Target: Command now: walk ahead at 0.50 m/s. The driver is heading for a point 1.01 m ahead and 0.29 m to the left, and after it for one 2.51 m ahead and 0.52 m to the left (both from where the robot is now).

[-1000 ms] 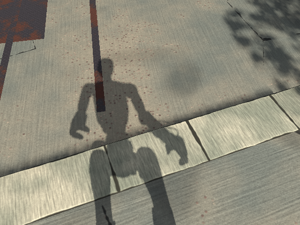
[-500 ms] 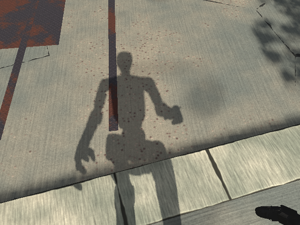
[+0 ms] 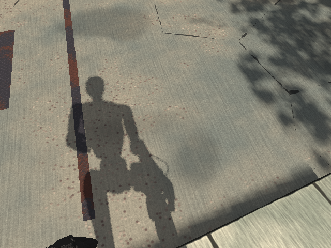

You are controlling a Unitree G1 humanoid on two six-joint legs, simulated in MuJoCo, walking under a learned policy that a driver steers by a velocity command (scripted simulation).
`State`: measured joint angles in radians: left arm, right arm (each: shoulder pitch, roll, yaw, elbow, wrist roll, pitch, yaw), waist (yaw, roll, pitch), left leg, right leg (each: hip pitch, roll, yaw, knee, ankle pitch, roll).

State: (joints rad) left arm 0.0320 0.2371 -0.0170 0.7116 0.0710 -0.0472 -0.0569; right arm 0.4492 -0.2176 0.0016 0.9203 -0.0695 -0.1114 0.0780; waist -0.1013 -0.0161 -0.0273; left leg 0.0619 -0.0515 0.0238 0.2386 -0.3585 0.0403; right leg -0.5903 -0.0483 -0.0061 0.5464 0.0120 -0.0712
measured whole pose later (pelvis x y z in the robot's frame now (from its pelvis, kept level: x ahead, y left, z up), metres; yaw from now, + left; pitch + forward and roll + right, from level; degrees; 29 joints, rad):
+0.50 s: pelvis +0.29 -0.01 -0.01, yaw +4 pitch +2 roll -4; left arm 0.46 0.20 0.00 0.92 0.09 -0.12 -0.01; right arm 0.10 -0.21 0.00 0.81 -0.07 -0.08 0.07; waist 0.08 0.05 -0.02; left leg -0.68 0.09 -0.04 0.62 0.29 0.05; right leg 0.04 0.07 -0.12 0.33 -0.40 -0.03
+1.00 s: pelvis +0.66 +0.12 -0.11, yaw +24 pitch +3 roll +1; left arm 0.06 0.26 0.04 0.69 0.01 -0.13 0.04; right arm 0.32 -0.24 -0.04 0.88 0.01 -0.05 -0.02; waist -0.05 -0.03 0.02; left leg -0.18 -0.14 -0.11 0.42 -0.27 0.10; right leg -0.73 -0.07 0.09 0.76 0.03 0.08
